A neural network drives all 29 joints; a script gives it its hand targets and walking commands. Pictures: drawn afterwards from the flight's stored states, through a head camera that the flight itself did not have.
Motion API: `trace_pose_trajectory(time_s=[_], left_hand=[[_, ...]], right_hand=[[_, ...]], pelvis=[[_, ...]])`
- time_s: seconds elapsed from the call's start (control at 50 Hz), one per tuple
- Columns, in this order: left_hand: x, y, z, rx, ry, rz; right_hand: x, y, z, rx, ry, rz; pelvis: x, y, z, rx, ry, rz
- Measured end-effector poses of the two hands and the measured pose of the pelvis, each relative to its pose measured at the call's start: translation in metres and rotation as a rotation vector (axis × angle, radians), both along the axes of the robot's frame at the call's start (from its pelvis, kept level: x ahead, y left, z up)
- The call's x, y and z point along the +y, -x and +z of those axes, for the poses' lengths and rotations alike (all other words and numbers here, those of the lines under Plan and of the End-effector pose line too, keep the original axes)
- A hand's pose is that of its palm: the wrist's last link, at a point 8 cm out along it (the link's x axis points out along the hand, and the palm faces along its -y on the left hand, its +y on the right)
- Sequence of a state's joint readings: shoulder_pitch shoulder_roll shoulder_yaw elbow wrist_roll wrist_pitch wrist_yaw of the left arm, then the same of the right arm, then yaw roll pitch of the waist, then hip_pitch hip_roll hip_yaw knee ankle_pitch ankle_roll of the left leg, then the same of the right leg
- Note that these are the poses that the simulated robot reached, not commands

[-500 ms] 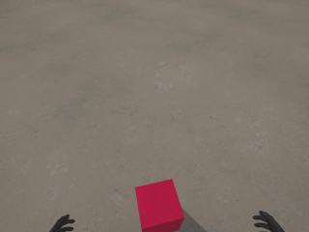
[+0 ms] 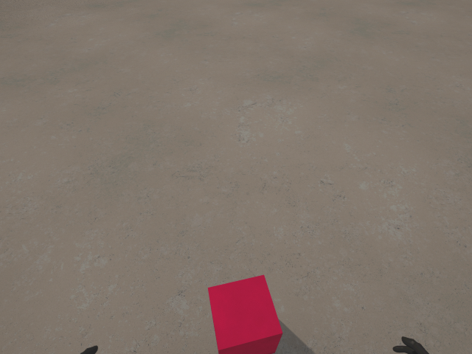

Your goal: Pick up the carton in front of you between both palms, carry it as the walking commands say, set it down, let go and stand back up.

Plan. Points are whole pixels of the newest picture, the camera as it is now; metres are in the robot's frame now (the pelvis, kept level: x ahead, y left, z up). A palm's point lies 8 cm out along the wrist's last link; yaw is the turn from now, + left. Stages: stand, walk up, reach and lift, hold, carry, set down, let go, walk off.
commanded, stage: stand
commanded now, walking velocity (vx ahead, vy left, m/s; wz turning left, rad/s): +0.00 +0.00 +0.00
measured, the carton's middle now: (242, 321) +0.39 -0.01 -0.65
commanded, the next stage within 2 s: none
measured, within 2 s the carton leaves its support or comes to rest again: neither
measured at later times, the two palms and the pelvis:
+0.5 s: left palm out of the picture +0.08 +0.30 -0.10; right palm out of the picture +0.08 -0.31 -0.09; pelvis -0.01 +0.00 +0.00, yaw +0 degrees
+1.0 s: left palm out of the picture +0.07 +0.31 -0.10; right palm out of the picture +0.08 -0.32 -0.09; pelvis -0.02 +0.00 +0.00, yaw +0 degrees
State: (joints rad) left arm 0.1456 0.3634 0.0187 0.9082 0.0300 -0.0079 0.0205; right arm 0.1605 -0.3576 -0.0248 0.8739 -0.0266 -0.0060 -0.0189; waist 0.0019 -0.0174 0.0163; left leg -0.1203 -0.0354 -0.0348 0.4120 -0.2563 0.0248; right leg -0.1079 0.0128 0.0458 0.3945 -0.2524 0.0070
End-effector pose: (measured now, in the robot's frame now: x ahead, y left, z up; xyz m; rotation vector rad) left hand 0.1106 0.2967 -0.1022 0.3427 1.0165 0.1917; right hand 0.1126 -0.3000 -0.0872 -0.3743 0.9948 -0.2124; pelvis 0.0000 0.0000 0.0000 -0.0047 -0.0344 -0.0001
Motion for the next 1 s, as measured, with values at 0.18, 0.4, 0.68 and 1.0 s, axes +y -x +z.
trace_pose_trajectory(time_s=[0.18, 0.4, 0.68, 1.0], left_hand=[[0.003, 0.016, -0.001, 0.035, -0.004, 0.01], [0.006, 0.029, -0.002, 0.067, -0.009, 0.017], [0.008, 0.035, -0.002, 0.087, -0.015, 0.02], [0.01, 0.037, -0.002, 0.102, -0.02, 0.02]], right_hand=[[-0.004, 0.013, -0.002, 0.031, 0.0, -0.008], [-0.008, 0.026, -0.005, 0.065, -0.001, -0.021], [-0.012, 0.033, -0.006, 0.088, 0.001, -0.031], [-0.015, 0.036, -0.007, 0.102, 0.002, -0.036]], pelvis=[[-0.001, 0.007, 0.002, -0.005, 0.0, -0.001], [-0.002, 0.013, 0.003, -0.008, -0.001, -0.001], [-0.002, 0.016, 0.004, -0.009, -0.002, -0.001], [-0.003, 0.018, 0.005, -0.009, -0.002, -0.002]])
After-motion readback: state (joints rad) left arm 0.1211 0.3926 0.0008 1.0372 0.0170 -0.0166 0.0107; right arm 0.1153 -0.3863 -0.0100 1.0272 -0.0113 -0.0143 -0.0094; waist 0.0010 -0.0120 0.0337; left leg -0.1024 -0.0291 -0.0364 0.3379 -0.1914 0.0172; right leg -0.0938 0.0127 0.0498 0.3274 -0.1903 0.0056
